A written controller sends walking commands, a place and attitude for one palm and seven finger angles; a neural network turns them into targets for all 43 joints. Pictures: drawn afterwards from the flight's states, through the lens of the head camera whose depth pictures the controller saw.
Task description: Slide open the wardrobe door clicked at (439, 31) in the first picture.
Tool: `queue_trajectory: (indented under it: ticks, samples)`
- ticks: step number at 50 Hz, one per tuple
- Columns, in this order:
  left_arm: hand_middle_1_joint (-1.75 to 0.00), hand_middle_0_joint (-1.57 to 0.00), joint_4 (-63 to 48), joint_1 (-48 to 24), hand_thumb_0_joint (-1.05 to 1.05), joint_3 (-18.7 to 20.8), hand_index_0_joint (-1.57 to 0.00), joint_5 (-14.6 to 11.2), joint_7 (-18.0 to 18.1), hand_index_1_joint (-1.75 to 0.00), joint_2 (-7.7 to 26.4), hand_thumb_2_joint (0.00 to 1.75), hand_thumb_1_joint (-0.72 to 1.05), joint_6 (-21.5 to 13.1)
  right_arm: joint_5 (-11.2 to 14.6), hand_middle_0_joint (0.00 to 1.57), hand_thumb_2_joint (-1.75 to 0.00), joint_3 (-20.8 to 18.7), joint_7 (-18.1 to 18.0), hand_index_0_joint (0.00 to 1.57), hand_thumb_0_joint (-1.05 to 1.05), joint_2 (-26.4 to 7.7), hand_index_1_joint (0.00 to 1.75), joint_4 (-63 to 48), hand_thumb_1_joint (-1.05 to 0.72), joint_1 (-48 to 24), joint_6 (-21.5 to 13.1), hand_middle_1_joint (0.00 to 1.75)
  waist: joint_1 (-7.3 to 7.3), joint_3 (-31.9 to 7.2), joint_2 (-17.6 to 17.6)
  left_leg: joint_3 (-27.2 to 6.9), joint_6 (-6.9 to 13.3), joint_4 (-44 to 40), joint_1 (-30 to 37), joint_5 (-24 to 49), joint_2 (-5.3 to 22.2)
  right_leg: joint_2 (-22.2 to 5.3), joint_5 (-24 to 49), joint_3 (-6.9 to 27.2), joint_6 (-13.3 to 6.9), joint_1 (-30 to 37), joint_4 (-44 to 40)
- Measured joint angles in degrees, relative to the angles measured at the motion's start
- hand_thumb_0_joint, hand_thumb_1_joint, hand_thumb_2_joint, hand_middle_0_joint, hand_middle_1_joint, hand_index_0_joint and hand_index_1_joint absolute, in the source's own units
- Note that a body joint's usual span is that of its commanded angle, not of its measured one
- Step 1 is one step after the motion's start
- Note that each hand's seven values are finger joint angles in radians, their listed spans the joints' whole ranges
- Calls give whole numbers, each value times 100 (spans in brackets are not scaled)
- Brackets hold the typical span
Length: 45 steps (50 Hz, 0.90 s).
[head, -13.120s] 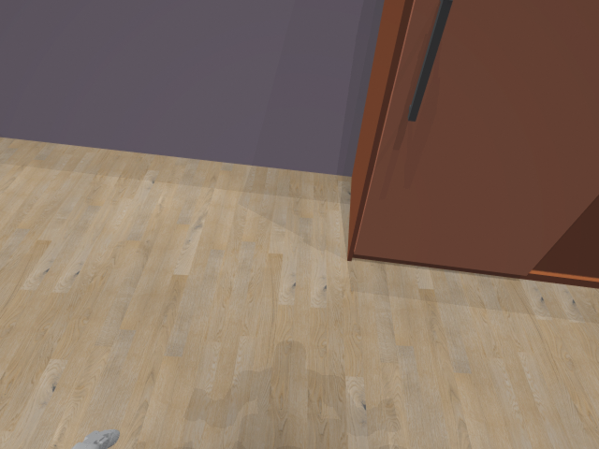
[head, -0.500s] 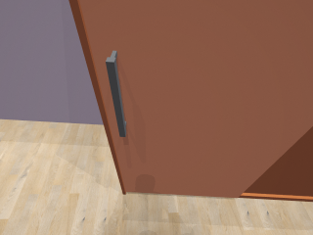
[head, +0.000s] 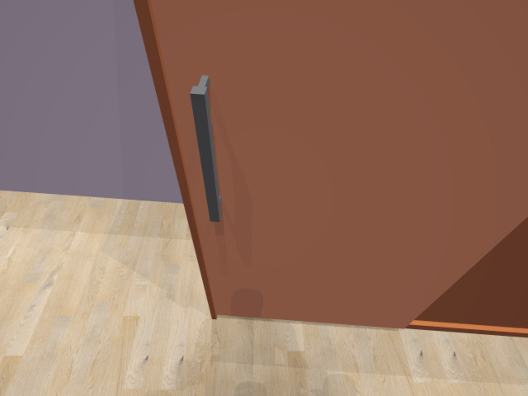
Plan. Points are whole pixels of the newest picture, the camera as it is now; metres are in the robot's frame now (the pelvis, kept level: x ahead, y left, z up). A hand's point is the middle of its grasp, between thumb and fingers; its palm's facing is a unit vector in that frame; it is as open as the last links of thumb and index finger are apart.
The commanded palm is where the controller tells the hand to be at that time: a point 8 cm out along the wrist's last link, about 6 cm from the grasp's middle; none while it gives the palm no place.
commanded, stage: raise the hand with hooked fingers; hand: left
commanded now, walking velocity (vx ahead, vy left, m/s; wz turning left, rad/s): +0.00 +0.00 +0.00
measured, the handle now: (210, 159) +0.47 +0.13 +0.09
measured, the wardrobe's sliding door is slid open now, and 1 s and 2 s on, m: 0.00 0.00 0.00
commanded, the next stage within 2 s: none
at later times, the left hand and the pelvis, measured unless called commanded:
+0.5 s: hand (109, 395) +0.12 +0.21 +0.00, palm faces +0.19 -0.98 -0.06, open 9.4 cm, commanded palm +0.13 +0.26 +0.00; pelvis -0.04 -0.03 -0.07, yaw +4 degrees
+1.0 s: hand (102, 322) +0.20 +0.24 +0.03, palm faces -0.01 -1.00 -0.06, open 12.4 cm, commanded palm +0.17 +0.29 +0.06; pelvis -0.02 +0.00 -0.04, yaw +2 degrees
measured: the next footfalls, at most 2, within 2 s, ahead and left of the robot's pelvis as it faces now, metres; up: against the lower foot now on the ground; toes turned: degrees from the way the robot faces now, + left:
none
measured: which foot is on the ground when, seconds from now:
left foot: down 0.00-1.00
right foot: down 0.00-1.00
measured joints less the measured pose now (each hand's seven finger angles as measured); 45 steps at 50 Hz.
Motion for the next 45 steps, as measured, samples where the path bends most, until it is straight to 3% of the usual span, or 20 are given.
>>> queue_trajectory:
  ticks: [2, 4, 6, 8, 11, 13, 16, 19, 23, 25, 28, 32, 34, 36, 38, 41, 45]
  samples:
    - [-31, -21, -1715, 295, 2, 23, -21, -191, 213, -31, 46, 89, 89, -395, 68, 21, -90, 20, -143, 20, 1, -52, 30, -396, -91, 211, -522, 30, 74, -41, -4, -19, 15, 59, -70, 8, -96, -100, -149, -28, -9, -159, 309]
    - [-32, -21, -2801, 216, 2, 69, -21, -422, 294, -32, 28, 88, 88, -658, 140, 21, -90, -6, -172, 20, 1, -148, 30, -740, -91, 235, -783, 30, -12, -186, 94, -110, 40, 227, -240, -13, -164, -171, -269, -125, 20, -300, 537]
    - [-33, -21, -3316, -107, 2, 201, -20, -526, 160, -34, 2, 87, 85, -1137, 112, 21, -90, -50, -182, 20, 1, -237, 30, -1073, -91, 110, -918, 30, -144, -373, 218, -196, 50, 501, -528, -79, -173, -187, -356, -209, 32, -532, 776]
    - [-35, -21, -3341, -466, 1, 428, -21, -677, -200, -36, 13, 86, 82, -1857, 46, 21, -90, -92, -137, 20, 1, -262, 30, -1361, -91, -108, -970, 30, -231, -650, 242, -201, 27, 883, -1012, -188, -126, -167, -483, -201, 5, -1032, 1190]
    - [-39, -21, -3072, -762, 1, 719, -21, -956, -1146, -39, 108, 83, 77, -2905, -6, 21, -90, -179, 30, 20, 1, -230, 30, -1797, -91, -447, -972, 30, -244, -857, 87, -155, -30, 1560, -1745, -411, -5, -94, -737, -123, -63, -1828, 1950]
    - [-42, -21, -2859, -705, 0, 812, -21, -1084, -1831, -42, 187, 82, 72, -3251, 21, 21, -90, -230, 130, 20, 1, -272, 30, -2138, -91, -578, -948, 30, -228, -855, -14, -176, -56, 1974, -2119, -552, 60, -50, -894, -127, -108, -2199, 2370]
    - [-46, -22, -2761, -254, 0, 896, -22, -1207, -2386, -46, 257, 79, 66, -3026, 78, 21, -90, -310, 140, 20, 1, -399, 30, -2590, -91, -613, -892, 30, -135, -845, -113, -246, -103, 2438, -2521, -726, 119, -6, -1084, -177, -162, -2562, 2808]
    - [-50, -23, -3037, 348, 1, 1027, -23, -1317, -2312, -50, 253, 76, 59, -2814, 68, 21, -90, -386, 31, 20, 1, -503, 30, -2832, -91, -509, -908, 30, 18, -847, -128, -387, -131, 2764, -2770, -867, 164, 43, -1214, -301, -204, -2708, 3023]
    - [-56, -24, -3904, 691, 2, 1173, -23, -1387, -1903, -56, 322, 72, 49, -3292, 10, 20, -90, -339, -145, 20, 1, -538, 30, -2715, -91, -388, -1064, 30, 219, -828, -40, -654, -167, 3122, -3011, -1006, 197, 109, -1326, -547, -253, -2754, 3172]
    - [-59, -24, -4202, 498, 2, 1172, -23, -1465, -1915, -59, 371, 70, 44, -3572, 25, 20, -90, -228, -202, 20, 1, -527, 30, -2555, -91, -409, -1141, 30, 256, -789, 69, -773, -178, 3265, -3103, -1045, 200, 130, -1358, -655, -266, -2762, 3229]
    - [-64, -24, -4241, -100, 1, 1093, -23, -1512, -2251, -64, 533, 67, 37, -3492, 86, 20, -90, -18, -270, 20, 1, -432, 30, -2365, -91, -474, -1165, 30, 222, -721, 242, -843, -175, 3328, -3155, -1039, 205, 149, -1339, -717, -267, -2768, 3234]
    - [-70, -25, -3728, -773, 1, 1081, -24, -1490, -2760, -70, 885, 63, 28, -2397, 162, 21, -90, 189, -329, 20, 1, -198, 30, -2341, -90, -398, -1037, 30, 48, -695, 351, -699, -148, 3039, -3008, -918, 221, 150, -1192, -579, -233, -2720, 3010]
    - [-73, -25, -3568, -821, 1, 1209, -25, -1597, -2800, -73, 969, 61, 23, -1843, 165, 21, -90, 234, -337, 20, 1, -118, 30, -2392, -90, -274, -979, 30, -63, -693, 371, -573, -135, 2806, -2836, -852, 230, 147, -1102, -461, -198, -2621, 2819]
    - [-76, -26, -3581, -699, 1, 1447, -26, -1763, -2684, -76, 955, 59, 19, -1583, 151, 21, -90, 224, -335, 21, 1, -77, 30, -2424, -90, -106, -963, 30, -127, -725, 355, -449, -112, 2586, -2656, -813, 243, 150, -1022, -344, -165, -2506, 2622]
    - [-79, -26, -3746, -525, 1, 1693, -26, -1888, -2477, -79, 886, 57, 14, -1623, 146, 21, -90, 167, -314, 21, 1, -86, 30, -2425, -90, 79, -987, 30, -132, -767, 321, -366, -94, 2419, -2507, -796, 243, 148, -969, -268, -141, -2389, 2455]
    - [-83, -27, -4049, -382, 1, 1872, -26, -1898, -2245, -83, 779, 54, 7, -1948, 134, 21, -90, 56, -264, 20, 1, -207, 30, -2360, -90, 273, -1056, 30, -66, -787, 288, -334, -62, 2299, -2363, -802, 212, 122, -941, -244, -109, -2231, 2294]
    - [-89, -27, -4065, -457, 1, 1768, -27, -1775, -2383, -89, 766, 50, -2, -2102, 158, 21, -90, -29, -239, 20, 1, -446, 30, -2254, -90, 264, -1107, 30, -11, -772, 303, -372, -7, 2271, -2325, -808, 141, 63, -937, -290, -54, -2133, 2204]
